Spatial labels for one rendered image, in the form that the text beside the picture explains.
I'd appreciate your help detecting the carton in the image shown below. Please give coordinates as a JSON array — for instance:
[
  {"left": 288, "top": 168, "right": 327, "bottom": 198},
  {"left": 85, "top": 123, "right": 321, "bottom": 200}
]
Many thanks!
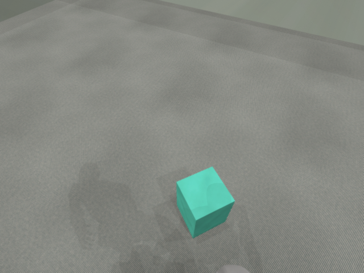
[{"left": 176, "top": 167, "right": 235, "bottom": 238}]

